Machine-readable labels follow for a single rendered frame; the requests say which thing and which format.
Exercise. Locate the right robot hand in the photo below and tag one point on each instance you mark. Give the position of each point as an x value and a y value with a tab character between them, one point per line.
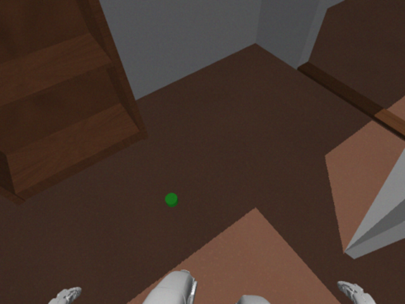
355	293

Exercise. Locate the tin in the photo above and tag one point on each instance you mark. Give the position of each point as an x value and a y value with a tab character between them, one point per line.
171	199

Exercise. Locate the left robot hand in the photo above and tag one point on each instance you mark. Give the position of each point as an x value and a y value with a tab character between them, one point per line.
66	296

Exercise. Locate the bookshelf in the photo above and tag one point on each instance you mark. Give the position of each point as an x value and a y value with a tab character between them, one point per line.
65	100

